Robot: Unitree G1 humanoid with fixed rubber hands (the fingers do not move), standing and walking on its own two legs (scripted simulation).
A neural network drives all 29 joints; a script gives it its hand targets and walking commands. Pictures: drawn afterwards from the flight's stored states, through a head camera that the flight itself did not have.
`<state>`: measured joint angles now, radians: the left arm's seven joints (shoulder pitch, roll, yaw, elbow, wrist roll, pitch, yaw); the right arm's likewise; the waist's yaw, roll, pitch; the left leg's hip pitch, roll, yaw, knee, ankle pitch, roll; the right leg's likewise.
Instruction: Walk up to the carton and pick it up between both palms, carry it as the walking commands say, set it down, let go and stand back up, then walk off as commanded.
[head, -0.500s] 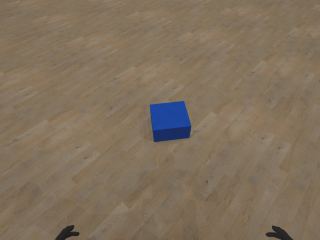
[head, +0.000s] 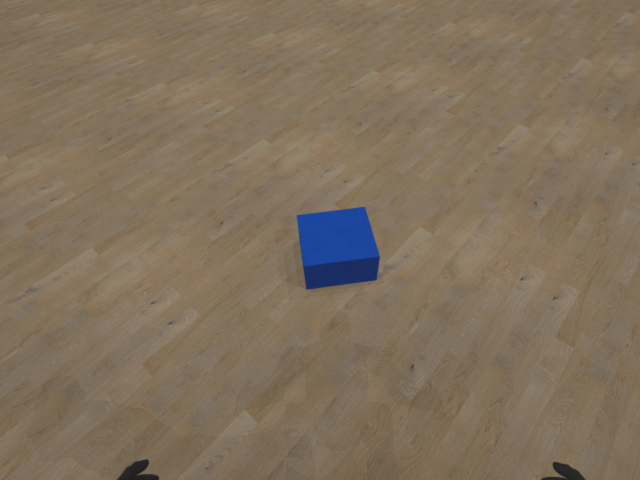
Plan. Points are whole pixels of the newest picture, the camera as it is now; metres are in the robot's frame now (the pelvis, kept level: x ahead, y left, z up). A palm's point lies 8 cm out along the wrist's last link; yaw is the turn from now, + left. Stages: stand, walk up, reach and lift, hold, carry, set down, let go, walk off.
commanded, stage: stand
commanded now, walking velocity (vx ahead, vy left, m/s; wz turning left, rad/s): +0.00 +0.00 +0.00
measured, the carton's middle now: (336, 247) +1.00 +0.00 -0.71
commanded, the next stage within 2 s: walk up in 0.12 s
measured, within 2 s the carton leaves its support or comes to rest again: neither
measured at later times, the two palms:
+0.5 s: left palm out of the picture +0.07 +0.29 -0.15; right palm out of the picture +0.07 -0.28 -0.13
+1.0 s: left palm (242, 395) +0.25 +0.16 -0.14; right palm (568, 383) +0.27 -0.35 -0.14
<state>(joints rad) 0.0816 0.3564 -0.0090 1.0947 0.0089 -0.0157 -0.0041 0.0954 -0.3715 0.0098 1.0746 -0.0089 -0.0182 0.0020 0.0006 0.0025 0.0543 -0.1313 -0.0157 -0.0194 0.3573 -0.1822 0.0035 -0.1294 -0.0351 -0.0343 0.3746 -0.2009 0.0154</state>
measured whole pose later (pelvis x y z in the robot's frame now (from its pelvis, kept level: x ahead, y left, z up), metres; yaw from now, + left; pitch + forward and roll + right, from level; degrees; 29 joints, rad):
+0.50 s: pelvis +0.03 +0.01 -0.01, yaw +2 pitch -1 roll +0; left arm 0.18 0.32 0.03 1.09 0.03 0.04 -0.03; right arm 0.23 -0.30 -0.05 1.06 -0.05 -0.02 0.01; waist -0.01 -0.04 0.00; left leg -0.20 0.03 0.03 0.53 -0.30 0.01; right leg -0.28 -0.08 -0.07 0.76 -0.43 0.02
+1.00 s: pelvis +0.23 -0.08 -0.01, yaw +2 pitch -2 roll +0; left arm 0.23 0.17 0.03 1.06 0.03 -0.08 -0.01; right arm 0.21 -0.29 -0.07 1.04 -0.04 -0.04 0.02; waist -0.01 0.04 0.08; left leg -0.44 0.08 0.03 1.14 -0.32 0.01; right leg -0.24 -0.06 -0.13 0.45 -0.16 0.00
